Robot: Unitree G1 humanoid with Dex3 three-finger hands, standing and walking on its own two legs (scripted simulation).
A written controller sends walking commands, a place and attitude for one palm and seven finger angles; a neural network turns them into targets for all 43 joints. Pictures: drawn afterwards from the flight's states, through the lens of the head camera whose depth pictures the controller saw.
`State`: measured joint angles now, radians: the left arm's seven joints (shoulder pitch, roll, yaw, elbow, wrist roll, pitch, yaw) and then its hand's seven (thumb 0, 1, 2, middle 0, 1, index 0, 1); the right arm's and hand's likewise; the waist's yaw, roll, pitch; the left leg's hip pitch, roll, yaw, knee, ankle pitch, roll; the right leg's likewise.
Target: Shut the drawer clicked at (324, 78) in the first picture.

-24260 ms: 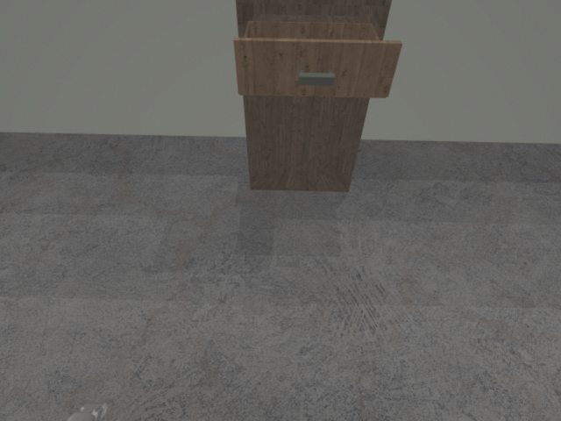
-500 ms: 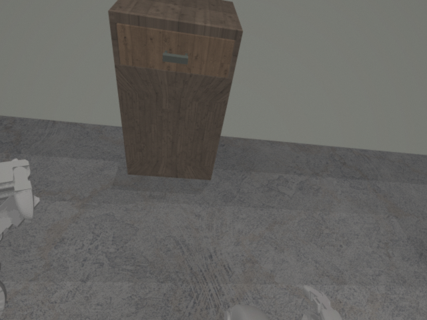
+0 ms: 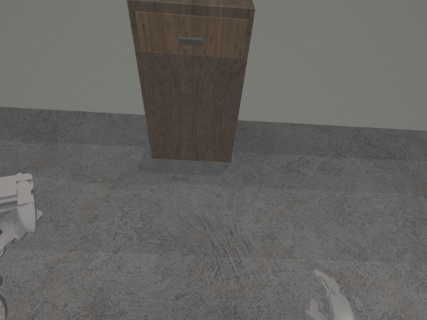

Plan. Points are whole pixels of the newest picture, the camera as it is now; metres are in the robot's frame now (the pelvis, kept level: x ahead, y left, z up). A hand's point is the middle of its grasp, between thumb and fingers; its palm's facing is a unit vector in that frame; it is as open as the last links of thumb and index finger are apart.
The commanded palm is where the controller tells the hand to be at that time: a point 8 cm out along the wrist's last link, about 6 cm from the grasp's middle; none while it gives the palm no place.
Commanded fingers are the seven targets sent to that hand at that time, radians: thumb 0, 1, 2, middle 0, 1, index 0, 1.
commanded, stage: stop stepping back and stand still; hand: left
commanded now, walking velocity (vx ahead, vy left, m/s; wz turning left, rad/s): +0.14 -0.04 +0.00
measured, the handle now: (191, 39) +1.17 +0.13 +0.04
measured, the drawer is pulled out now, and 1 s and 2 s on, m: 0.00 0.00 0.00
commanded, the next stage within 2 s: let the arm hang, fingers relaxed in 1.50 s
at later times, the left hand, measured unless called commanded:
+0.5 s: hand (43, 199) +0.22 +0.23 +0.20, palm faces +0.40 -0.77 -0.49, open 3.2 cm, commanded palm +0.15 +0.28 +0.20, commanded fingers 0.00 0.90 0.90 -1.40 -1.60 -1.40 -1.60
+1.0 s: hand (32, 195) +0.23 +0.26 +0.18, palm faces +0.36 -0.79 -0.50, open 3.2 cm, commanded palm +0.17 +0.30 +0.20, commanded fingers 0.00 0.90 0.90 -1.40 -1.60 -1.40 -1.60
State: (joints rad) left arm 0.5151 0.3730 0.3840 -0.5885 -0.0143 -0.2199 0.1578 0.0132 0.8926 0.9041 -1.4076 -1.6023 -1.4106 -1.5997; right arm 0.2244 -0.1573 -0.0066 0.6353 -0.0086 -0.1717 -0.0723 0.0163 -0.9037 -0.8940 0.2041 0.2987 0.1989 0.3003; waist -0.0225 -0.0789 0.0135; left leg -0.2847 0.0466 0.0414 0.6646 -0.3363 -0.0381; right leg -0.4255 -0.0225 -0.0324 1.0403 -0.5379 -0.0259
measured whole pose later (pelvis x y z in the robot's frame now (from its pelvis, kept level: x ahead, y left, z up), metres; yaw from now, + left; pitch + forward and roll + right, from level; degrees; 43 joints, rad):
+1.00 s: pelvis +0.05 +0.02 +0.02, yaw +1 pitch +0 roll +0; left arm 0.64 0.39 0.38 -0.58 -0.03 -0.22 0.15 0.01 0.89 0.90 -1.40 -1.60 -1.40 -1.60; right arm 0.18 -0.19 0.01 0.59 0.01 -0.06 -0.06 0.01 -0.90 -0.89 0.21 0.30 0.20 0.30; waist 0.00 0.00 0.07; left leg -0.19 0.02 0.08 0.47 -0.27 0.01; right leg -0.21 0.00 -0.06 0.46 -0.24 -0.01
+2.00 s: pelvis +0.01 +0.01 +0.02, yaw +3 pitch -1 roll +0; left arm 0.27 0.24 -0.01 0.94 0.02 0.04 0.01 0.01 0.91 0.90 -0.90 -1.13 -0.91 -1.09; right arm 0.25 -0.24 0.01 0.97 -0.02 0.04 0.01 0.01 -0.91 -0.89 0.20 0.30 0.20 0.30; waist -0.01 -0.03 0.09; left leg -0.24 0.01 0.06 0.47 -0.21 0.01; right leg -0.25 -0.01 -0.08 0.46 -0.20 -0.02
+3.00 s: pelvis +0.04 +0.00 +0.03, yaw +2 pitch -2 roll +0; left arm 0.23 0.16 0.01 1.16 0.01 -0.01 0.03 0.00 0.91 0.90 -0.20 -0.30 -0.20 -0.30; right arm 0.26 -0.16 0.00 1.14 -0.02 0.01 -0.03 0.01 -0.91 -0.89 0.20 0.30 0.20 0.30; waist -0.01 0.03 0.07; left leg -0.12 0.04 0.07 0.36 -0.20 -0.02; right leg -0.15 0.02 -0.07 0.37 -0.20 -0.04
